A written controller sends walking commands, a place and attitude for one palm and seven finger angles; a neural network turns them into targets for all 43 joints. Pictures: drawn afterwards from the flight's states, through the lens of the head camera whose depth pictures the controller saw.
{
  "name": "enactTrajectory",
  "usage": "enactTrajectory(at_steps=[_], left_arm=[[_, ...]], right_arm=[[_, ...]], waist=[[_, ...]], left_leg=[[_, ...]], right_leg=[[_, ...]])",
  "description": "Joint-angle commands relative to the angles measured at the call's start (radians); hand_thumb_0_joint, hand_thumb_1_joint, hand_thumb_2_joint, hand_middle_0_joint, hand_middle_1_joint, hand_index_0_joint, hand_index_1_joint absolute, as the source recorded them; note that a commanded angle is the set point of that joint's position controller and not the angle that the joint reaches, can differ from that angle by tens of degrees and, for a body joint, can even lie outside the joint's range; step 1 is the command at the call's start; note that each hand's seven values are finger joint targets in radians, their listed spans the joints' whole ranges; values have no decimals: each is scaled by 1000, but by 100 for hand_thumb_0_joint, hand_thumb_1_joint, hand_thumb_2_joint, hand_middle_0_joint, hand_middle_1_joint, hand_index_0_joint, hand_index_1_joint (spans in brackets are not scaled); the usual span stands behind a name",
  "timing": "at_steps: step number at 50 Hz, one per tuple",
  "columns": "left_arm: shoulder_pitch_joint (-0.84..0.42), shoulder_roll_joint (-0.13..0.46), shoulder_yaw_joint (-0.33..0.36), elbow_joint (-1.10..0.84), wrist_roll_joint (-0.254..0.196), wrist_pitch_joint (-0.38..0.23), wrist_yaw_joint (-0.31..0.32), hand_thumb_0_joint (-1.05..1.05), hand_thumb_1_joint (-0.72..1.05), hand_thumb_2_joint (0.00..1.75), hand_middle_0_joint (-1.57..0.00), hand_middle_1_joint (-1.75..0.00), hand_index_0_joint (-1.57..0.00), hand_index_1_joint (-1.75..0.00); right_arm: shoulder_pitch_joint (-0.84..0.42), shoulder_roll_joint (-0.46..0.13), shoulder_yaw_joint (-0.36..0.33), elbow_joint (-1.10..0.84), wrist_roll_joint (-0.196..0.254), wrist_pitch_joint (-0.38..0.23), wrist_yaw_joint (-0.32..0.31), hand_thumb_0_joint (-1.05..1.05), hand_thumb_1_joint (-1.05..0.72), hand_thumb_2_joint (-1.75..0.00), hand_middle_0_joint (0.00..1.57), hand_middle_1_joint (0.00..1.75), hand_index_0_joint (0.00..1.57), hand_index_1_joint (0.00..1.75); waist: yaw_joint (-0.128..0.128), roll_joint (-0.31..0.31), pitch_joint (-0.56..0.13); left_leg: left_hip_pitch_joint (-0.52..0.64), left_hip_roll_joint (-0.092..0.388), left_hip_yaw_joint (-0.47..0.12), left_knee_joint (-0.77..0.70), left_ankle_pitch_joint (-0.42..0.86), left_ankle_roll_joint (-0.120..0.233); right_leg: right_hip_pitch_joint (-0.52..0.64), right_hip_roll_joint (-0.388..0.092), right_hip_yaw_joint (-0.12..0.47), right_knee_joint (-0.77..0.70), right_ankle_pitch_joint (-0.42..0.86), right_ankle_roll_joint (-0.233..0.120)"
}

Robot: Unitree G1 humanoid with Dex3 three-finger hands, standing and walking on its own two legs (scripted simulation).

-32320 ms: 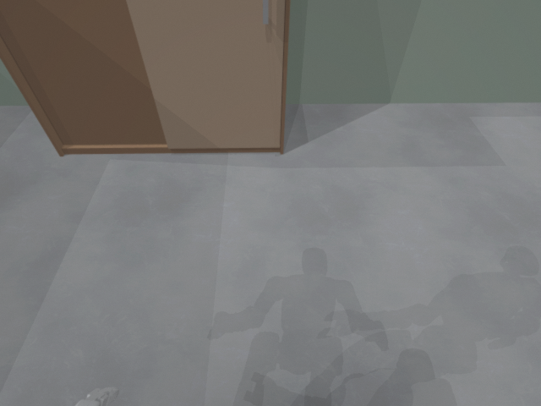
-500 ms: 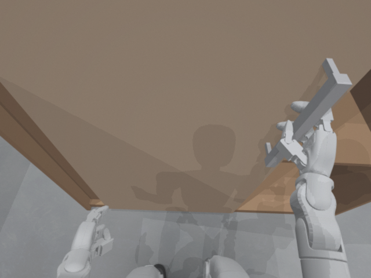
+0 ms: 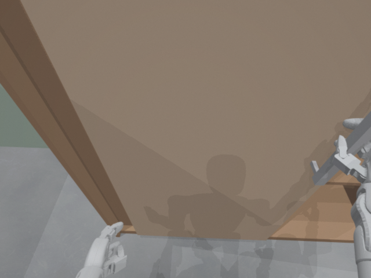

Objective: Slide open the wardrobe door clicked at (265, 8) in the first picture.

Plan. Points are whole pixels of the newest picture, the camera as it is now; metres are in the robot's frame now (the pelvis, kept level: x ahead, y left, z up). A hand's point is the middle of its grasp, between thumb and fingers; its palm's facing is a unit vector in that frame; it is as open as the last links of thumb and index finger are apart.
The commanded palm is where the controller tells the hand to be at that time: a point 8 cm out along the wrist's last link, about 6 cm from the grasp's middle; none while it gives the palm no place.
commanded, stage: stop walking and hold the door there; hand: right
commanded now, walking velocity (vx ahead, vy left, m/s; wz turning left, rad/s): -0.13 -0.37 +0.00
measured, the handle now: (345, 139) +0.37 -0.32 +0.12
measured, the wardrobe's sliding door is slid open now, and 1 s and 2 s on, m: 0.52 0.52 0.51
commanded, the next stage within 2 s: none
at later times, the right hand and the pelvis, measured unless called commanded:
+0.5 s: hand (343, 157) +0.32 -0.30 +0.12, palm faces +0.35 +0.90 -0.25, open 5.7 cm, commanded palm +0.28 -0.34 +0.10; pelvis -0.04 -0.04 +0.01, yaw +4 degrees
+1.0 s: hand (343, 157) +0.32 -0.30 +0.12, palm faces +0.32 +0.92 -0.22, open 5.6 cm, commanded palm +0.28 -0.34 +0.10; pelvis -0.09 -0.07 +0.01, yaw +5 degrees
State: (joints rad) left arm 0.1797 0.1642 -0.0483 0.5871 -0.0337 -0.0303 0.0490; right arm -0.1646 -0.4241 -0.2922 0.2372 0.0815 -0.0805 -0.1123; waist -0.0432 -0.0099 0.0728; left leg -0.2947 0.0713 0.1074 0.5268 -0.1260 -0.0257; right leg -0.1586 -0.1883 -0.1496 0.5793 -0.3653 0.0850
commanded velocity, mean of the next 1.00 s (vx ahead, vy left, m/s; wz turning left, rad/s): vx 0.00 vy -0.06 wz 0.00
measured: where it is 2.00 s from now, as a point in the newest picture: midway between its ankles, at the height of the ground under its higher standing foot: outside the picture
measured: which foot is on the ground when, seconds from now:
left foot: down 0.00-0.42, up 0.44-0.58, down 0.60-1.00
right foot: down 0.00-0.00, up 0.02-0.38, down 0.40-1.00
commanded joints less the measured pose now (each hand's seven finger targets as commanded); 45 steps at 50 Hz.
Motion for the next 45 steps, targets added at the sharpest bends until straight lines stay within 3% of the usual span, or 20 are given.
enactTrajectory(at_steps=[1, 2, 3, 4, 6, 9, 16, 18, 19, 21, 22, 23, 24, 26, 28, 30, 31, 33, 40, 45], left_arm=[[-91, 175, 75, -79, 5, -27, 50, 0, 90, 90, -20, -30, -20, -30], [-82, 187, 72, -56, 5, -29, 46, 0, 90, 90, -20, -30, -20, -30], [-64, 223, 96, -48, -4, -28, 40, 0, 90, 90, -20, -30, -20, -30], [-90, 232, 102, -31, -4, -29, 45, 0, 90, 90, -20, -30, -20, -30], [-100, 222, 94, -25, -4, -31, 43, 0, 90, 90, -20, -30, -20, -30], [-102, 241, 102, -5, -4, -20, 38, 0, 90, 90, -20, -30, -20, -30], [-39, 250, 117, -7, 5, -45, 44, 0, 90, 90, -20, -30, -20, -30], [-19, 250, 118, -3, 4, -50, 45, 0, 90, 90, -20, -30, -20, -30], [-23, 265, 126, -4, 4, -48, 48, 0, 90, 90, -20, -30, -20, -30], [-32, 275, 113, -48, -6, -44, 47, 0, 90, 90, -20, -30, -20, -30], [-34, 264, 111, -66, -14, -44, 47, 0, 90, 90, -20, -30, -20, -30], [-44, 219, 93, -58, -5, -47, 49, 0, 90, 90, -20, -30, -20, -30], [-26, 234, 104, -42, -5, -47, 53, 0, 90, 90, -20, -30, -20, -30], [1, 246, 104, -38, -4, -58, 44, 0, 90, 90, -20, -30, -20, -30], [8, 251, 100, -32, -4, -61, 43, 0, 90, 90, -20, -30, -20, -30], [20, 244, 94, -24, 4, -53, 46, 0, 90, 90, -20, -30, -20, -30], [21, 233, 89, -16, 10, -58, 47, 0, 90, 90, -20, -30, -20, -30], [27, 237, 94, -8, 1, -57, 52, 0, 90, 90, -20, -30, -20, -30], [-7, 233, 67, 0, 1, -54, 66, 0, 90, 90, -20, -30, -20, -30], [20, 246, 74, 14, -3, -53, 66, 0, 90, 90, -20, -30, -20, -30]], right_arm=[[-172, -366, -218, -67, -62, -77, -18, 0, -90, -90, 45, 140, 45, 140], [-170, -381, -235, -9, -61, -76, -16, 0, -90, -90, 45, 140, 45, 140], [-205, -395, -279, -14, -48, -84, -20, 0, -90, -90, 45, 140, 45, 140], [-200, -383, -277, 27, -36, -82, -21, 0, -90, -90, 45, 140, 45, 140], [-175, -350, -294, 133, -40, -106, -16, 0, -90, -90, 45, 140, 45, 140], [-199, -375, -284, 188, -45, -123, -8, 0, -90, -90, 45, 140, 45, 140], [-272, -370, -254, 158, -64, -141, -18, 0, -90, -90, 45, 140, 45, 140], [-312, -343, -222, 121, -67, -153, -16, 0, -90, -90, 45, 140, 45, 140], [-323, -324, -199, 88, -58, -163, -11, 0, -90, -90, 45, 140, 45, 140], [-352, -241, -130, 18, -63, -180, -5, 0, -90, -90, 45, 140, 45, 140], [-367, -236, -123, 8, -56, -175, -6, 0, -90, -90, 45, 140, 45, 140], [-387, -184, -68, 2, -71, -174, 0, 0, -90, -90, 45, 140, 45, 140], [-384, -256, -124, 14, -66, -169, -9, 0, -90, -90, 45, 140, 45, 140], [-365, -214, -86, 47, -71, -150, -7, 0, -90, -90, 45, 140, 45, 140], [-369, -220, -83, 77, -75, -138, -6, 0, -90, -90, 45, 140, 45, 140], [-384, -261, -94, 119, -79, -128, -11, 0, -90, -90, 45, 140, 45, 140], [-408, -258, -91, 124, -83, -134, -11, 0, -90, -90, 45, 140, 45, 140], [-421, -284, -123, 138, -71, -135, -15, 0, -90, -90, 45, 140, 45, 140], [-531, -174, -10, 231, -69, -136, -9, 0, -90, -90, 45, 140, 45, 140], [-580, -199, -9, 322, -73, -135, -10, 0, -90, -90, 45, 140, 45, 140]], waist=[[27, 131, -271], [28, 155, -229], [21, 320, -313], [22, 351, -319], [32, 304, -322], [32, 159, -267], [31, 180, -236], [53, 111, -230], [59, 12, -195], [33, -246, -175], [21, -236, -193], [39, -288, -184], [35, -261, -199], [27, -185, -223], [35, -137, -242], [58, -15, -244], [69, -26, -233], [59, 103, -313], [42, -132, -192], [46, -82, -214]], left_leg=[[267, 347, -425, -199, 608, 129], [220, 365, -448, -218, 536, 150], [289, 321, -404, -174, 528, 98], [304, 314, -359, -146, 525, 105], [284, 278, -247, -129, 497, 117], [152, 289, -244, -200, 259, 115], [38, 234, -228, -284, -169, 114], [2, 178, -188, -251, -220, 79], [-19, 127, -152, -191, -242, 56], [-9, -40, -22, 66, -241, 1], [47, -74, -18, 165, -236, 2], [22, -59, -40, 236, -238, 9], [23, -52, -57, 259, -228, 5], [67, -44, -50, 80, -178, 10], [138, -21, -73, -63, -1, 20], [194, 102, -229, -91, 221, 67], [169, 124, -221, -99, 245, 75], [168, 102, -196, -84, 154, 77], [79, -41, -84, 73, -206, 16], [115, -14, -115, -37, -132, 22]], right_leg=[[-254, 140, 101, 403, -238, -71], [-293, 134, 130, 490, -226, -59], [-310, 155, 192, 553, -188, -58], [-318, 155, 218, 555, -158, -57], [-310, 154, 197, 552, -73, -45], [-247, 161, 165, 463, -19, -51], [-85, 168, 89, 50, -12, -81], [13, 175, 66, -121, 93, -82], [23, 131, 98, -187, 99, -89], [-101, -64, 317, -337, 57, -180], [-164, -99, 340, -338, 135, -218], [-162, -86, 304, -327, 242, -224], [-137, -89, 293, -284, 351, -230], [-66, -39, 198, -152, 514, -189], [-61, 7, 155, -88, 447, -134], [-149, 63, 129, -48, 290, -93], [-140, 85, 120, -62, 227, -83], [-85, 89, 136, -54, 247, -87], [-160, -70, 307, -363, -91, -173], [-145, -11, 208, -261, -7, -145]])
